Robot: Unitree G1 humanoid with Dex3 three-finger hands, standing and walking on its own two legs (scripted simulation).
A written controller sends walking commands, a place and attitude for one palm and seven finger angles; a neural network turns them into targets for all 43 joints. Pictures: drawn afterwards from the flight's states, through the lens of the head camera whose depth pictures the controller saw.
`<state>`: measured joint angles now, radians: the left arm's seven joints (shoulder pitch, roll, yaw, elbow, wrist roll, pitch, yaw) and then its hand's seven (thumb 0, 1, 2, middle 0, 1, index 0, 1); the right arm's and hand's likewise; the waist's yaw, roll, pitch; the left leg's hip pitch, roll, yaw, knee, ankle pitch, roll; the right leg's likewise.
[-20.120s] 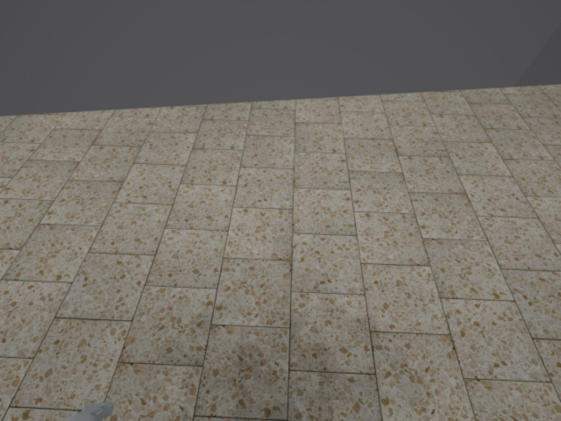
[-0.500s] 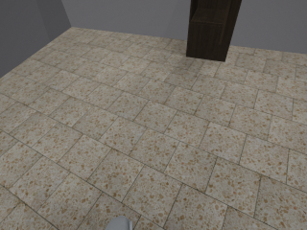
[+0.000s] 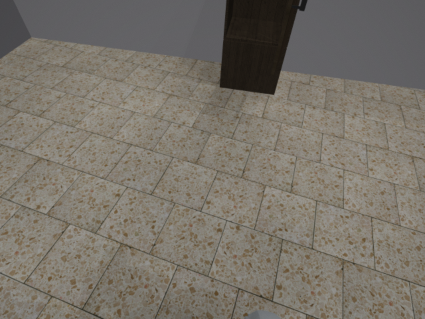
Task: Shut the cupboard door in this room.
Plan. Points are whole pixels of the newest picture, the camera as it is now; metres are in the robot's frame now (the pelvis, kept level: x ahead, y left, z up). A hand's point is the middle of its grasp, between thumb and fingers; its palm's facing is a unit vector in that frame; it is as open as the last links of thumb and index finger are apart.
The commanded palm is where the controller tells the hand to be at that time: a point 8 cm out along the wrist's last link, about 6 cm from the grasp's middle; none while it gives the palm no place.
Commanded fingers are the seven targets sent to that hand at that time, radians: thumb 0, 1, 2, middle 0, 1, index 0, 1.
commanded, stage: turn or walk to find it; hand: left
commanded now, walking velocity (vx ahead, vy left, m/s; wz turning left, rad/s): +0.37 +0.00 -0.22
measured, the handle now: out of the picture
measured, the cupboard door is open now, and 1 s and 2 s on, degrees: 80 80 80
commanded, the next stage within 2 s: stand and wait in 0.70 s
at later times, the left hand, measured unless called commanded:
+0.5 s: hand (188, 236) +0.33 +0.09 -0.16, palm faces -0.06 -0.98 -0.20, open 7.2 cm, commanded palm none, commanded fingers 0.00 0.90 0.90 -0.20 -0.30 -0.20 -0.30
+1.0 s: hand (176, 249) +0.31 +0.12 -0.19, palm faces +0.02 -0.99 -0.11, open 7.4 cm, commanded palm none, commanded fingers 0.00 0.90 0.90 -0.20 -0.30 -0.20 -0.30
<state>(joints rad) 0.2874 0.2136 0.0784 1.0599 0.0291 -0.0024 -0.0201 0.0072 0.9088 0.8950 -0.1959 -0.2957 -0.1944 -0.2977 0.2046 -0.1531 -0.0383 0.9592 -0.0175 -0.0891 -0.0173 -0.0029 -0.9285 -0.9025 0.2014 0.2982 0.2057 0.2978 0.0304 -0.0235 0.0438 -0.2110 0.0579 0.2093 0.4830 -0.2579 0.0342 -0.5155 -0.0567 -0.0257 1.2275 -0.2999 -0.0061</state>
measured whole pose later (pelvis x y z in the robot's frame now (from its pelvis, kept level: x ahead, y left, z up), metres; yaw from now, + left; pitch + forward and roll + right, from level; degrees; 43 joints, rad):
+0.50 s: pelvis +0.20 -0.07 -0.01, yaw -5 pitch -2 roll +1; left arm 0.13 0.14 0.06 1.01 -0.01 -0.08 0.01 -0.03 0.94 0.89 -0.20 -0.30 -0.20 -0.30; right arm 0.39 -0.14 -0.05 1.13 -0.02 -0.02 0.00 0.01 -0.91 -0.90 0.20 0.30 0.20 0.30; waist -0.06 0.03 0.08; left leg -0.44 0.13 0.06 1.22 -0.33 -0.03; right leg -0.28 0.00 -0.16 0.52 -0.22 -0.08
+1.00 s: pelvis +0.39 -0.03 -0.01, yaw -5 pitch -1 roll -1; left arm 0.39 0.13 0.01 1.20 0.00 -0.03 0.03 0.00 0.91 0.89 -0.20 -0.30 -0.20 -0.30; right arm 0.06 -0.16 0.00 1.02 -0.02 -0.06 -0.01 0.01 -0.91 -0.90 0.19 0.30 0.20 0.30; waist 0.06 -0.03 0.10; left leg -0.34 0.06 0.17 0.58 -0.22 0.07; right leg -0.22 -0.04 -0.08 0.93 -0.55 0.02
